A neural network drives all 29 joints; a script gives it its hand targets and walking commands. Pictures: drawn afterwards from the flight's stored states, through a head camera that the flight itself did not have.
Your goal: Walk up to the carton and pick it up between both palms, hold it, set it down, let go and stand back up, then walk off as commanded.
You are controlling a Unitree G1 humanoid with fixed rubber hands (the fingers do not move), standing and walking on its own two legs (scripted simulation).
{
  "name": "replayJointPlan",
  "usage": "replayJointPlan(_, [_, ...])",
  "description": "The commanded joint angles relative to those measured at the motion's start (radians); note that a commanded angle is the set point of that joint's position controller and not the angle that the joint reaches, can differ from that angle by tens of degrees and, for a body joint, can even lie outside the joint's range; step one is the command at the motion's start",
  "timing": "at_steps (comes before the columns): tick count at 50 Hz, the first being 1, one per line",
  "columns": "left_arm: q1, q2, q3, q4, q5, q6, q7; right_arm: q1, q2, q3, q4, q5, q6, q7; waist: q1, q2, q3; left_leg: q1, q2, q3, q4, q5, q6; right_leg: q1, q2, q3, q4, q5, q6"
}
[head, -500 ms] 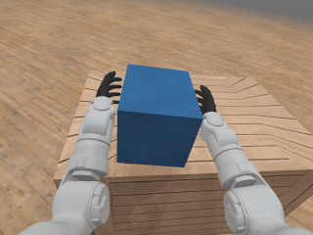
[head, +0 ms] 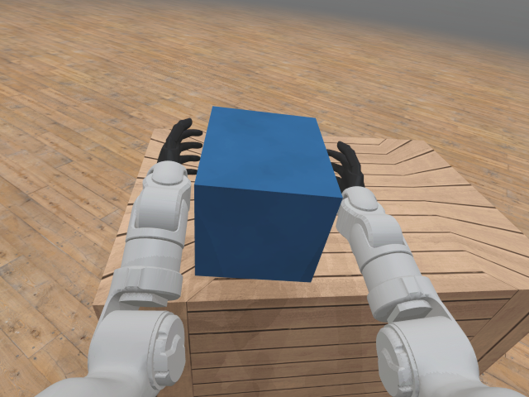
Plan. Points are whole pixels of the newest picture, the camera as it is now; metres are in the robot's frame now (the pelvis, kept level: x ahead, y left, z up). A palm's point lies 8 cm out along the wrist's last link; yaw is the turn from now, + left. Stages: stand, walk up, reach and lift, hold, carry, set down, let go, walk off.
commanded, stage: hold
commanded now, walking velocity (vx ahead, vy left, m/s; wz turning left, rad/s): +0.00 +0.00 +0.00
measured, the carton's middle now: (259, 190) +0.40 +0.01 +0.16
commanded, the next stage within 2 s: none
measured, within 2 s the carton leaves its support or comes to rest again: neither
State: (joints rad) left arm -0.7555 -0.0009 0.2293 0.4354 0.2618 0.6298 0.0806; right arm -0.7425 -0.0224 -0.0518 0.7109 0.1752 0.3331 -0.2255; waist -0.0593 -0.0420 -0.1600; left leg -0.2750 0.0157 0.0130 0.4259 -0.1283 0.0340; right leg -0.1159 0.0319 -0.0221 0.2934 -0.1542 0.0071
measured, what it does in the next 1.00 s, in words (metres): stands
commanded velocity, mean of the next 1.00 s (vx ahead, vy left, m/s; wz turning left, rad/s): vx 0.00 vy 0.00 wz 0.00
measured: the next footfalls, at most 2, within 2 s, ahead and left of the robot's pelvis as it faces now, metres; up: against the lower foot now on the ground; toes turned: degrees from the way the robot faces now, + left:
none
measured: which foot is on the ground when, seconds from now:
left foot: down 0.00-1.00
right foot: down 0.00-1.00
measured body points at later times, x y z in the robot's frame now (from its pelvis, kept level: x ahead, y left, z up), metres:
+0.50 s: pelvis +0.00 +0.00 +0.00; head -0.07 +0.04 +0.44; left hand +0.39 +0.15 +0.21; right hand +0.38 -0.12 +0.19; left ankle +0.06 +0.09 -0.74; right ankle +0.00 -0.13 -0.74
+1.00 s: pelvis +0.00 +0.00 +0.00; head -0.06 +0.04 +0.44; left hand +0.39 +0.15 +0.21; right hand +0.38 -0.12 +0.19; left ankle +0.06 +0.09 -0.74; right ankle +0.00 -0.13 -0.74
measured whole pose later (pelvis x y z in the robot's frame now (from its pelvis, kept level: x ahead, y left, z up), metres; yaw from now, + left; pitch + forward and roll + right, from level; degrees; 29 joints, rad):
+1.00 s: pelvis +0.00 +0.00 +0.00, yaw +0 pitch -2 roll -3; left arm -0.74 -0.01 0.23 0.37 0.29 0.67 0.05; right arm -0.73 -0.01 -0.05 0.66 0.18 0.35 -0.23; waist -0.06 -0.04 -0.14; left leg -0.27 0.02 0.01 0.43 -0.13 0.03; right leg -0.11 0.03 -0.02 0.29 -0.16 0.01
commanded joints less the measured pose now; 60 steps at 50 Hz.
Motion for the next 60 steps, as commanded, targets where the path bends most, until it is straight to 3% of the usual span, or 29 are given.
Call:
replayJointPlan(1, [-0.507, -0.744, -0.361, -0.189, -0.078, 0.008, -0.192, -0.824, 0.547, 0.306, -0.42, 0.106, -0.037, 0.1, -0.042, 0.088, -0.208, 0.388, -0.021, -0.031, -0.11, 0.075, -0.053, 0.088, 0.029, -0.022, -0.068, 0.009, 0.0])
replayJointPlan(5, [-0.596, -0.729, -0.352, -0.151, -0.075, 0.01, -0.206, -0.879, 0.527, 0.255, -0.366, 0.071, -0.038, 0.113, -0.047, 0.107, -0.161, 0.346, -0.02, -0.032, -0.151, -0.052, -0.052, 0.041, 0.022, -0.029, -0.076, -0.104, 0.0])
replayJointPlan(6, [-0.609, -0.756, -0.391, -0.224, -0.097, -0.002, -0.199, -0.861, 0.539, 0.262, -0.404, 0.087, -0.046, 0.117, -0.061, 0.12, -0.228, 0.37, -0.009, -0.035, -0.142, 0.008, -0.066, 0.077, 0.028, -0.026, -0.055, -0.023, -0.002])
replayJointPlan(8, [-0.554, -0.746, -0.363, -0.151, -0.084, 0.013, -0.202, -0.899, 0.518, 0.263, -0.413, 0.079, -0.044, 0.116, -0.051, 0.113, -0.212, 0.348, -0.017, -0.028, -0.142, -0.015, -0.051, 0.069, 0.024, -0.022, -0.065, -0.052, -0.004])
replayJointPlan(10, [-0.58, -0.763, -0.414, -0.23, -0.112, 0.0, -0.191, -0.934, 0.553, 0.309, -0.488, 0.106, -0.064, 0.116, -0.039, 0.111, -0.294, 0.397, -0.014, -0.038, -0.106, 0.114, -0.067, 0.076, 0.037, -0.033, -0.051, 0.013, 0.001])
replayJointPlan(11, [-0.584, -0.773, -0.422, -0.228, -0.111, -0.001, -0.183, -0.9, 0.552, 0.312, -0.452, 0.117, -0.059, 0.12, -0.042, 0.16, -0.303, 0.428, -0.02, -0.038, -0.095, 0.13, -0.077, 0.061, 0.035, -0.029, -0.057, 0.018, -0.005])
replayJointPlan(12, [-0.571, -0.803, -0.46, -0.259, -0.132, -0.002, -0.18, -0.894, 0.551, 0.302, -0.483, 0.122, -0.064, 0.114, -0.062, 0.154, -0.327, 0.446, -0.007, -0.05, -0.085, 0.169, -0.091, 0.058, 0.039, -0.029, -0.049, 0.049, -0.007])
replayJointPlan(14, [-0.543, -0.791, -0.425, -0.254, -0.123, 0.005, -0.181, -0.906, 0.533, 0.328, -0.509, 0.123, -0.056, 0.113, -0.04, 0.125, -0.317, 0.45, -0.006, -0.044, -0.093, 0.17, -0.075, 0.079, 0.04, -0.03, -0.054, 0.063, -0.007])
replayJointPlan(17, [-0.522, -0.737, -0.353, -0.155, -0.071, 0.026, -0.197, -0.892, 0.525, 0.288, -0.428, 0.101, -0.041, 0.114, -0.039, 0.09, -0.198, 0.389, -0.019, -0.029, -0.132, 0.015, -0.05, 0.068, 0.023, -0.028, -0.083, -0.043, 0.002])
replayJointPlan(21, [-0.573, -0.754, -0.356, -0.158, -0.067, 0.017, -0.204, -0.875, 0.535, 0.248, -0.354, 0.077, -0.038, 0.124, -0.048, 0.113, -0.156, 0.329, -0.013, -0.037, -0.16, -0.065, -0.05, 0.058, 0.025, -0.025, -0.067, -0.091, -0.006])
replayJointPlan(22, [-0.527, -0.733, -0.322, -0.139, -0.058, 0.019, -0.208, -0.878, 0.546, 0.268, -0.37, 0.075, -0.042, 0.121, -0.017, 0.079, -0.149, 0.339, -0.019, -0.025, -0.16, -0.042, -0.037, 0.068, 0.02, -0.023, -0.077, -0.077, 0.002])
replayJointPlan(23, [-0.543, -0.741, -0.347, -0.133, -0.063, 0.023, -0.21, -0.879, 0.528, 0.258, -0.364, 0.064, -0.043, 0.123, -0.042, 0.095, -0.161, 0.328, -0.012, -0.035, -0.161, -0.058, -0.043, 0.065, 0.023, -0.03, -0.063, -0.085, -0.003])
replayJointPlan(24, [-0.532, -0.729, -0.329, -0.12, -0.058, 0.026, -0.21, -0.906, 0.529, 0.266, -0.394, 0.07, -0.045, 0.123, -0.036, 0.084, -0.172, 0.332, -0.018, -0.029, -0.155, -0.057, -0.039, 0.068, 0.021, -0.029, -0.069, -0.095, 0.003])
replayJointPlan(27, [-0.576, -0.765, -0.424, -0.246, -0.118, -0.001, -0.195, -0.891, 0.542, 0.285, -0.471, 0.087, -0.065, 0.12, -0.062, 0.132, -0.299, 0.419, -0.013, -0.042, -0.113, 0.095, -0.067, 0.061, 0.026, -0.031, -0.054, 0.002, -0.002])
replayJointPlan(28, [-0.566, -0.752, -0.393, -0.221, -0.107, 0.003, -0.197, -0.886, 0.547, 0.31, -0.451, 0.092, -0.056, 0.119, -0.036, 0.101, -0.28, 0.42, -0.014, -0.039, -0.113, 0.107, -0.058, 0.055, 0.032, -0.034, -0.057, 0.001, 0.002])
replayJointPlan(32, [-0.522, -0.733, -0.398, -0.215, -0.1, 0.013, -0.197, -0.841, 0.539, 0.299, -0.433, 0.101, -0.052, 0.112, -0.053, 0.121, -0.233, 0.43, -0.018, -0.034, -0.1, 0.149, -0.067, 0.053, 0.027, -0.027, -0.065, 0.028, 0.004])
replayJointPlan(33, [-0.505, -0.766, -0.422, -0.253, -0.108, 0.012, -0.198, -0.856, 0.536, 0.319, -0.501, 0.108, -0.058, 0.108, -0.048, 0.127, -0.299, 0.446, -0.02, -0.036, -0.085, 0.19, -0.068, 0.083, 0.03, -0.027, -0.056, 0.069, 0.0])
replayJointPlan(34, [-0.542, -0.747, -0.401, -0.231, -0.094, 0.01, -0.2, -0.845, 0.558, 0.317, -0.447, 0.105, -0.049, 0.107, -0.039, 0.125, -0.243, 0.424, -0.031, -0.029, -0.097, 0.128, -0.06, 0.078, 0.026, -0.028, -0.068, 0.016, 0.006])
replayJointPlan(36, [-0.513, -0.762, -0.417, -0.236, -0.112, 0.013, -0.194, -0.907, 0.552, 0.338, -0.536, 0.115, -0.064, 0.11, -0.031, 0.095, -0.303, 0.446, -0.017, -0.035, -0.098, 0.143, -0.057, 0.077, 0.034, -0.036, -0.061, 0.03, 0.008])
replayJointPlan(37, [-0.495, -0.769, -0.409, -0.245, -0.109, 0.013, -0.194, -0.884, 0.554, 0.335, -0.534, 0.124, -0.062, 0.103, -0.038, 0.093, -0.296, 0.444, -0.023, -0.033, -0.085, 0.195, -0.057, 0.101, 0.032, -0.028, -0.057, 0.085, 0.008])
replayJointPlan(39, [-0.512, -0.742, -0.398, -0.216, -0.103, 0.017, -0.201, -0.865, 0.547, 0.322, -0.479, 0.093, -0.045, 0.095, -0.052, 0.078, -0.259, 0.427, -0.028, -0.027, -0.105, 0.109, -0.051, 0.083, 0.028, -0.03, -0.069, 0.035, 0.012])
replayJointPlan(44, [-0.555, -0.778, -0.427, -0.214, -0.1, 0.015, -0.191, -0.906, 0.524, 0.292, -0.471, 0.094, -0.053, 0.11, -0.047, 0.148, -0.225, 0.399, -0.013, -0.039, -0.121, 0.068, -0.074, 0.043, 0.031, -0.036, -0.063, -0.041, 0.0])
replayJointPlan(46, [-0.517, -0.781, -0.443, -0.255, -0.107, 0.02, -0.194, -0.85, 0.531, 0.302, -0.472, 0.107, -0.054, 0.106, -0.06, 0.143, -0.251, 0.415, -0.019, -0.039, -0.098, 0.123, -0.076, 0.079, 0.037, -0.038, -0.054, 0.026, -0.002])
replayJointPlan(52, [-0.563, -0.754, -0.404, -0.206, -0.104, 0.004, -0.191, -0.899, 0.565, 0.299, -0.448, 0.092, -0.055, 0.118, -0.026, 0.086, -0.226, 0.371, -0.019, -0.035, -0.129, 0.016, -0.05, 0.049, 0.031, -0.035, -0.066, -0.05, 0.002])
replayJointPlan(55, [-0.543, -0.769, -0.405, -0.215, -0.098, 0.013, -0.194, -0.885, 0.544, 0.299, -0.456, 0.09, -0.051, 0.115, -0.038, 0.12, -0.219, 0.361, -0.02, -0.038, -0.13, 0.03, -0.056, 0.07, 0.031, -0.028, -0.055, -0.019, -0.004])
replayJointPlan(56, [-0.511, -0.754, -0.386, -0.157, -0.085, 0.026, -0.201, -0.896, 0.54, 0.286, -0.447, 0.078, -0.052, 0.114, -0.039, 0.109, -0.204, 0.364, -0.023, -0.03, -0.133, -0.007, -0.049, 0.062, 0.025, -0.03, -0.071, -0.059, 0.0])
replayJointPlan(57, [-0.507, -0.773, -0.414, -0.225, -0.091, 0.019, -0.201, -0.871, 0.543, 0.297, -0.474, 0.092, -0.057, 0.114, -0.042, 0.115, -0.254, 0.39, -0.014, -0.037, -0.124, 0.052, -0.058, 0.087, 0.033, -0.034, -0.054, 0.004, -0.003])
replayJointPlan(59, [-0.5, -0.751, -0.388, -0.19, -0.085, 0.024, -0.201, -0.879, 0.534, 0.29, -0.468, 0.075, -0.059, 0.115, -0.038, 0.095, -0.211, 0.38, -0.013, -0.032, -0.128, 0.052, -0.055, 0.076, 0.03, -0.036, -0.059, -0.017, -0.001])
replayJointPlan(60, [-0.548, -0.775, -0.42, -0.22, -0.1, 0.018, -0.198, -0.851, 0.533, 0.279, -0.433, 0.079, -0.055, 0.117, -0.058, 0.14, -0.211, 0.397, -0.008, -0.039, -0.122, 0.064, -0.071, 0.055, 0.032, -0.034, -0.051, -0.024, -0.004])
